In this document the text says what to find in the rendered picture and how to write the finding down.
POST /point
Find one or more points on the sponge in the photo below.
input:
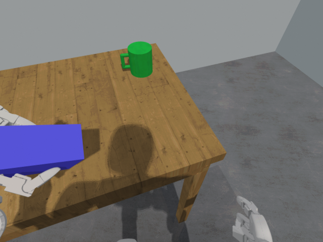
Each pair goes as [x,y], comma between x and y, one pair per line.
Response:
[33,149]

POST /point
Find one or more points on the table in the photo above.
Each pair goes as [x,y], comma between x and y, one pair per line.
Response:
[138,134]

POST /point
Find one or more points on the left robot hand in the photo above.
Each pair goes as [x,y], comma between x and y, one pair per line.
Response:
[20,184]

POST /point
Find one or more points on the right robot hand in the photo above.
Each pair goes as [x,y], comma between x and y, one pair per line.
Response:
[254,229]

